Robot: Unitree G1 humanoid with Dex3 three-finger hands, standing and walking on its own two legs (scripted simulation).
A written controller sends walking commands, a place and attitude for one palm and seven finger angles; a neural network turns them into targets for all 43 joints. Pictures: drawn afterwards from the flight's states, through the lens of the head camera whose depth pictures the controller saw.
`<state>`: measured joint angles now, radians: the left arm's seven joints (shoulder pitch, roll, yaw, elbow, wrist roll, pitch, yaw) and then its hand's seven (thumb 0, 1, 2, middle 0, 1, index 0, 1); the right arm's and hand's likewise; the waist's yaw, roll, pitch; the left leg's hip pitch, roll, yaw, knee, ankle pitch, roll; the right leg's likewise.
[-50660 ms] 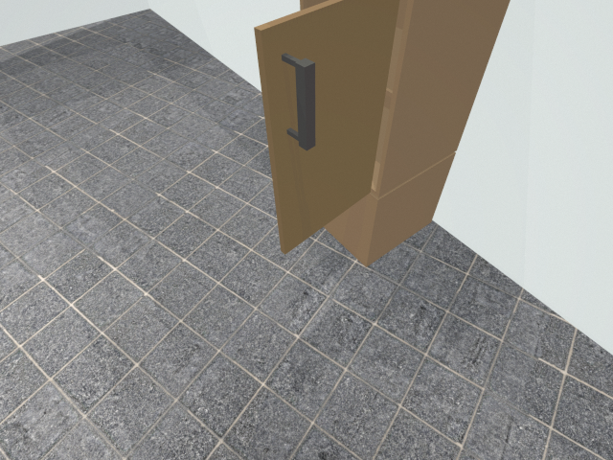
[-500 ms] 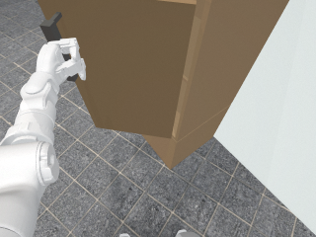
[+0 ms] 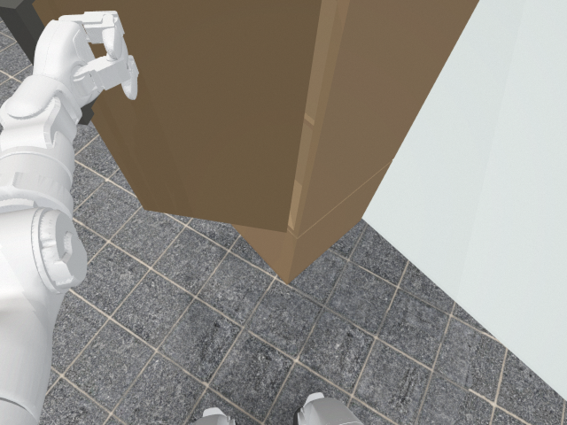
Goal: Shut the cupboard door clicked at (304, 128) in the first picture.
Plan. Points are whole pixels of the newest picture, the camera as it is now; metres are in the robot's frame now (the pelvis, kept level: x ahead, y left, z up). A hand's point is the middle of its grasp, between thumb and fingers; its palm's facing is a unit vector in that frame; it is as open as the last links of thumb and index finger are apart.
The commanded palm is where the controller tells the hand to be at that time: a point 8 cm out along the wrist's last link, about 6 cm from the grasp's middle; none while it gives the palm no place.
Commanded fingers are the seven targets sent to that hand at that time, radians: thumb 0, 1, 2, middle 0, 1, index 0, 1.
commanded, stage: push the door shut along its arc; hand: left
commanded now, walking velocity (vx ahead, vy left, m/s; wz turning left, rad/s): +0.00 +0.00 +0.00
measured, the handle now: (61, 58) +0.59 +0.20 +0.15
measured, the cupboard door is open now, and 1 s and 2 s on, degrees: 39 27 27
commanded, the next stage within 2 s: pull the fist back off the door in 0.48 s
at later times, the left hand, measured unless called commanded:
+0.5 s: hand (136, 54) +0.56 +0.10 +0.17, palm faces -0.34 -0.94 +0.01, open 3.3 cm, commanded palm +0.59 +0.14 +0.15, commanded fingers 0.00 0.90 0.90 -1.30 -1.50 -1.30 -1.50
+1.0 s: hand (169, 54) +0.58 +0.07 +0.15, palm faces +0.07 -1.00 +0.03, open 3.1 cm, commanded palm +0.54 +0.13 +0.15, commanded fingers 0.00 0.90 0.90 -1.30 -1.50 -1.30 -1.50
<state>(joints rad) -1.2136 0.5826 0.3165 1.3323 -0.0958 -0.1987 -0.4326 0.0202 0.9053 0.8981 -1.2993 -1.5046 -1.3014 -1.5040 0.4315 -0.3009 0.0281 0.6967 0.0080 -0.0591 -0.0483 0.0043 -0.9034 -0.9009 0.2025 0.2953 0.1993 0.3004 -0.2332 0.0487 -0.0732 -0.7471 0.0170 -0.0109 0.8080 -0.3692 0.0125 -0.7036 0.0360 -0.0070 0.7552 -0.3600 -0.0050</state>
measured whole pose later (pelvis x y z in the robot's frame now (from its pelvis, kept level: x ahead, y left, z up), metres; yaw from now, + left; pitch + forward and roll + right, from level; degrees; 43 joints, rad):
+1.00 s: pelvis +0.02 -0.01 +0.00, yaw -1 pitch +20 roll -2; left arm -1.23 0.39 0.41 1.32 0.02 -0.17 0.09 0.02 0.91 0.90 -1.30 -1.50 -1.30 -1.50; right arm 0.55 -0.23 0.02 0.69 -0.06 0.00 0.07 0.00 -0.90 -0.90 0.20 0.30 0.20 0.30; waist -0.24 0.08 -0.12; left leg -0.76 0.03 -0.01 0.79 -0.38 0.00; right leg -0.72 0.05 0.00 0.74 -0.37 -0.01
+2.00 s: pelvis +0.00 -0.01 +0.02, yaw +0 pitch +3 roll -1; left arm -0.46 0.20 0.19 0.52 -0.16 -0.12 -0.02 0.02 0.91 0.90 -1.30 -1.50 -1.30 -1.50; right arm 0.37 -0.26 0.00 0.68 0.05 -0.03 -0.04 0.01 -0.91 -0.90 0.20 0.29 0.20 0.30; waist -0.04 0.06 -0.08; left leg -0.36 0.01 0.00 0.62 -0.32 0.01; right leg -0.34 0.03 0.01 0.60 -0.32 -0.01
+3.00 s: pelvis +0.01 +0.00 +0.04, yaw +2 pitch -4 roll +0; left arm 0.42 0.32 0.35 -0.32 -0.07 -0.07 0.11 0.02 0.90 0.90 -0.24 -0.35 -0.25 -0.35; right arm 0.19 -0.24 0.02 0.64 0.01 -0.07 -0.09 0.01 -0.90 -0.90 0.20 0.30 0.20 0.30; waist 0.08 0.08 0.00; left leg -0.11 -0.02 -0.03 0.42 -0.24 0.01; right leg -0.07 0.00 -0.02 0.41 -0.27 0.00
